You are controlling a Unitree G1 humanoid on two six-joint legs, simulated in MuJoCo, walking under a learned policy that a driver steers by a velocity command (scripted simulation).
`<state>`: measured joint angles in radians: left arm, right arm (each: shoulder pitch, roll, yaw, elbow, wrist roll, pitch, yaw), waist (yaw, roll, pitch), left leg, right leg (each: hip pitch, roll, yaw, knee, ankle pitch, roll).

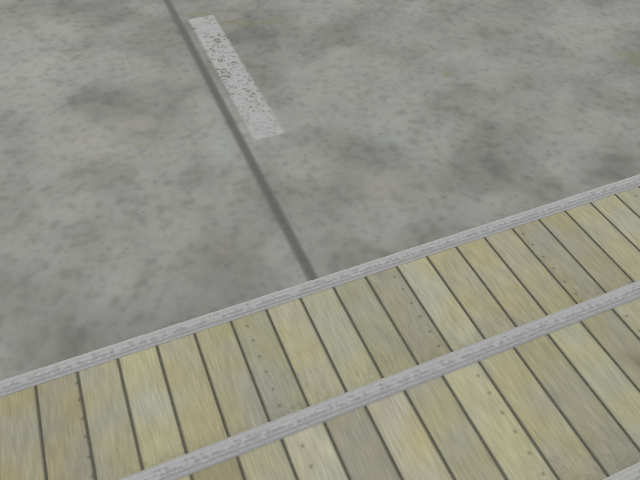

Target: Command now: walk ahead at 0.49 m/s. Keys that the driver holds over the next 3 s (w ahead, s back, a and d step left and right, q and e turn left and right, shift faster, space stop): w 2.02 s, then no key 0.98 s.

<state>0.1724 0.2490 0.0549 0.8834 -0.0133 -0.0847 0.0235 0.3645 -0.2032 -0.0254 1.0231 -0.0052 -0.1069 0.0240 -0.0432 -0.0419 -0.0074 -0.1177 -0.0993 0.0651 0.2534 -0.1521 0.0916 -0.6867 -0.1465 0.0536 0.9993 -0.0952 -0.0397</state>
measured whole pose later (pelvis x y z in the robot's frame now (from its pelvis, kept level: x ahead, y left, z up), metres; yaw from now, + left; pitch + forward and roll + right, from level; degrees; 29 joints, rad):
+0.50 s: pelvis +0.27 -0.06 +0.00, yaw +0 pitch +2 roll -1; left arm 0.36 0.21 0.05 0.96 -0.01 -0.12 -0.03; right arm 0.18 -0.27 -0.06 0.86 0.01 -0.08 0.01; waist 0.03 0.05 0.00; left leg -0.62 0.10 -0.06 0.94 -0.08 0.07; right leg -0.17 0.05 -0.07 0.36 -0.22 -0.06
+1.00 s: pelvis +0.54 +0.00 -0.11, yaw +1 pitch +2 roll +1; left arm 0.27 0.23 0.06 0.88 -0.01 -0.08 0.04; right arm 0.33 -0.19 -0.03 0.96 -0.01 -0.09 0.03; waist 0.00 -0.04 -0.03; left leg -0.27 -0.08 0.03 0.47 -0.24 0.08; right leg -0.71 -0.11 0.06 1.19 -0.21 -0.01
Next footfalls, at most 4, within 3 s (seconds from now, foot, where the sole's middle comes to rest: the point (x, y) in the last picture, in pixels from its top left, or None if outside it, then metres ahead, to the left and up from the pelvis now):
0.24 right None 0.29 -0.15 -0.78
0.78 left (284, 476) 0.58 0.08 -0.88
1.34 right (396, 363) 0.88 -0.22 -0.92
1.74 left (315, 303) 1.12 -0.01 -0.98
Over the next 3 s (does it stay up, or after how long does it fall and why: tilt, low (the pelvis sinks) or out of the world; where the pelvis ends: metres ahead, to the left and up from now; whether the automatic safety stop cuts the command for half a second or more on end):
stays up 1.24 -0.16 -0.23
